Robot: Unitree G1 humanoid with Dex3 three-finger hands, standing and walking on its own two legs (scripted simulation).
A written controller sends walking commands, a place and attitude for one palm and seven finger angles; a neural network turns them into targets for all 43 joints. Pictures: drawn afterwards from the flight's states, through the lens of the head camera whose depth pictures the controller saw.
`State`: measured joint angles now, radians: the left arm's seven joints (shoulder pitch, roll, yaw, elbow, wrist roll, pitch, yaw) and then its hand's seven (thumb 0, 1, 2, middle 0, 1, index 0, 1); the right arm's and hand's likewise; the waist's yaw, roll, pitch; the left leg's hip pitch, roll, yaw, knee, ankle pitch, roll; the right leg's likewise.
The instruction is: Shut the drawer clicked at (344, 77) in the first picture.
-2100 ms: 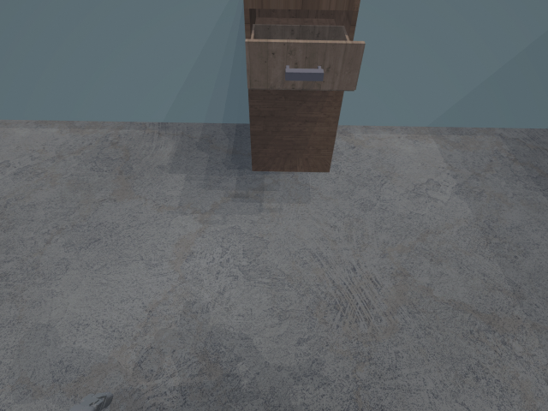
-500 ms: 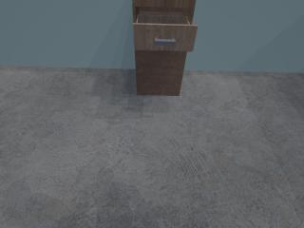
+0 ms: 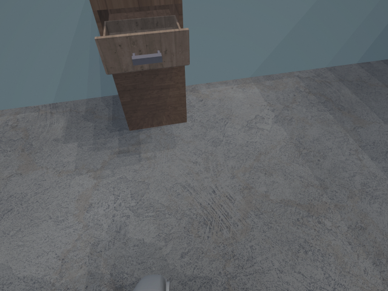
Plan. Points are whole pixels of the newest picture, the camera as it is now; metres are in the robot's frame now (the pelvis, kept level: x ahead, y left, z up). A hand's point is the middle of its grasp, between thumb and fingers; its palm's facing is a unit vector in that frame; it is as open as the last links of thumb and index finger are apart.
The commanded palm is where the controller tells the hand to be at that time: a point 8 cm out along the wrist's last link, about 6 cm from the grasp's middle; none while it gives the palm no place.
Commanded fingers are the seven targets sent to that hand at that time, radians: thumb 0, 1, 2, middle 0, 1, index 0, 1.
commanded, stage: walk to a spot facing it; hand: left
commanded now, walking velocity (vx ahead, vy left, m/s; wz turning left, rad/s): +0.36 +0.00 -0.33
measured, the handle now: (146, 56) +0.98 +0.30 -0.04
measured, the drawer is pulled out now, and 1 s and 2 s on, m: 0.29 0.29 0.29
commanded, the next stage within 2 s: turn to face it in 0.98 s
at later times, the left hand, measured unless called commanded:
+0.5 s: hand (107, 236) +0.27 +0.27 -0.18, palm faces -0.13 -0.98 -0.17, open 7.4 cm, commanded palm none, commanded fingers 0.00 0.90 0.90 -0.20 -0.30 -0.20 -0.30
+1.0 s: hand (190, 153) +0.59 +0.07 -0.18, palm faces -0.53 -0.84 -0.13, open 7.4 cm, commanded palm none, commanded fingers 0.00 0.90 0.90 -0.20 -0.30 -0.20 -0.30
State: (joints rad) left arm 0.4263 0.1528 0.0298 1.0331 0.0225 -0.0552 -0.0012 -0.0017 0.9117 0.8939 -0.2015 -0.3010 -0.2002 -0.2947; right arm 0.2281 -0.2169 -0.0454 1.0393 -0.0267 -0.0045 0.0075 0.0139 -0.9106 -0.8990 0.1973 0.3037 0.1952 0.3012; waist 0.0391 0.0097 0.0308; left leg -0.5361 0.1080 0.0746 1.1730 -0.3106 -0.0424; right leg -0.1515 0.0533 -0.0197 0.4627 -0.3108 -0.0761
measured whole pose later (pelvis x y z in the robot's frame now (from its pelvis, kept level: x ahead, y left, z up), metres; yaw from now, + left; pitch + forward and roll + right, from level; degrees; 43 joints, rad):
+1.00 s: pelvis +0.40 +0.00 -0.03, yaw -29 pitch +0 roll +0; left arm 0.10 0.16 0.05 0.92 0.03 -0.02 -0.04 0.00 0.91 0.89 -0.20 -0.30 -0.20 -0.29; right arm 0.54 -0.10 -0.02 1.08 -0.02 -0.03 -0.01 0.01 -0.91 -0.90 0.20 0.30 0.20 0.30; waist -0.05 -0.01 0.09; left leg -0.02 0.18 0.42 0.80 -0.52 -0.04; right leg -0.44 0.01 -0.19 0.64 -0.19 -0.12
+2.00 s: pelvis +0.49 -0.06 +0.00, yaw -10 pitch +1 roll +0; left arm 0.12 0.21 0.06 0.89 0.00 0.03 0.02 0.00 0.91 0.89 -0.20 -0.30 -0.20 -0.29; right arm 0.26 -0.23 -0.08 0.95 -0.02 0.05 0.00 0.01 -0.91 -0.90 0.20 0.30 0.20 0.30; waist -0.05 0.04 0.04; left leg -0.36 -0.06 -0.14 0.51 -0.17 0.00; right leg -0.29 0.00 0.01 0.61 -0.35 0.08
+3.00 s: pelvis +0.49 -0.07 -0.01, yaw +14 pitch -2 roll +1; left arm 0.25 0.16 0.03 0.98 0.03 -0.02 0.00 0.00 0.91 0.89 -0.20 -0.30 -0.20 -0.29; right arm 0.32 -0.20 -0.05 1.04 -0.02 0.03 -0.01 0.01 -0.91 -0.90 0.20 0.30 0.20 0.30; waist -0.01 0.04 0.01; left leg -0.26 -0.01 0.01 0.70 -0.45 0.02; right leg -0.22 -0.03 -0.09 0.56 -0.32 0.00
